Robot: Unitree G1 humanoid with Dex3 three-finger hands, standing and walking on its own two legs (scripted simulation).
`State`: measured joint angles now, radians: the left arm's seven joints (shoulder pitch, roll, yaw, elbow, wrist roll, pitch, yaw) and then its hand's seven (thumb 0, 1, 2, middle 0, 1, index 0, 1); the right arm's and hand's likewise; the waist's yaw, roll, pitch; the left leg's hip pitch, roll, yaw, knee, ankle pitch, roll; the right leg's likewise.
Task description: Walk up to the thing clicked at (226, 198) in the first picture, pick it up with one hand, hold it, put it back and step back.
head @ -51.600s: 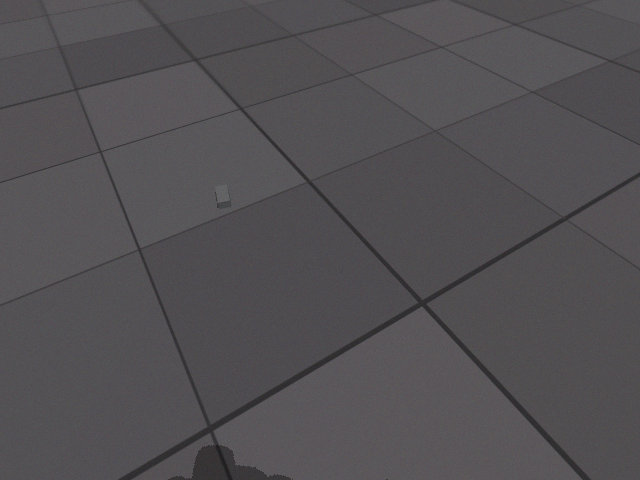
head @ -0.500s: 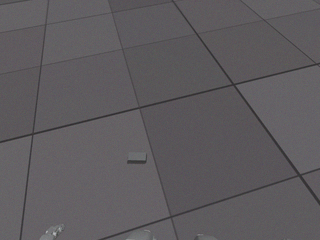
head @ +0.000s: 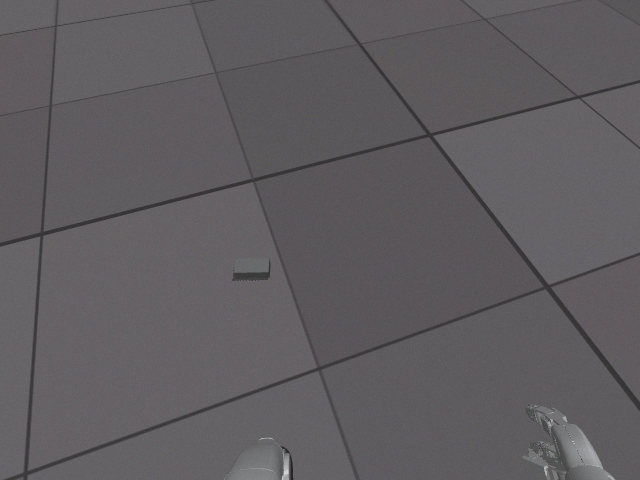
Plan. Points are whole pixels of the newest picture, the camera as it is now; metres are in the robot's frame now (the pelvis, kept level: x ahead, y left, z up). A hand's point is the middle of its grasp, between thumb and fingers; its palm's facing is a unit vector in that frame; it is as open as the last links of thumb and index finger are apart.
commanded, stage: step back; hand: left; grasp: from above
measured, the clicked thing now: (252, 268) +0.81 +0.27 -0.73
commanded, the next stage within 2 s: stand in 1.80 s
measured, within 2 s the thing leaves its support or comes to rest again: neither
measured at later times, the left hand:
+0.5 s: hand out of the picture -0.06 +0.25 -0.13, palm faces +0.09 -0.92 -0.38, open 7.4 cm
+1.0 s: hand out of the picture -0.25 +0.24 -0.13, palm faces +0.11 -0.90 -0.42, open 7.4 cm
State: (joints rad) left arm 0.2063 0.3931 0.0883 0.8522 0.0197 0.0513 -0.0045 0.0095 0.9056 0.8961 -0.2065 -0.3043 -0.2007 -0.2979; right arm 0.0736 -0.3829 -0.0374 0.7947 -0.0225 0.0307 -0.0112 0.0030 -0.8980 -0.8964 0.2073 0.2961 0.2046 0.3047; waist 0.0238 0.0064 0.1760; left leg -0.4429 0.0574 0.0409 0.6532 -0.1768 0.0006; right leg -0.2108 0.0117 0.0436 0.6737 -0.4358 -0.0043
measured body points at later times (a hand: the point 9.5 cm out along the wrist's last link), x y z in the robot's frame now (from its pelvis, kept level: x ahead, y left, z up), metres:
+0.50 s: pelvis -0.17 -0.02 +0.01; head -0.12 -0.01 +0.46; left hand -0.06 +0.30 -0.10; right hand -0.06 -0.32 -0.10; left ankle -0.14 +0.10 -0.71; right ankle -0.17 -0.16 -0.64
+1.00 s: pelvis -0.27 -0.05 +0.01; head -0.25 -0.06 +0.46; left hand -0.25 +0.28 -0.10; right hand -0.18 -0.36 -0.12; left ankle -0.27 +0.08 -0.72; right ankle -0.26 -0.17 -0.71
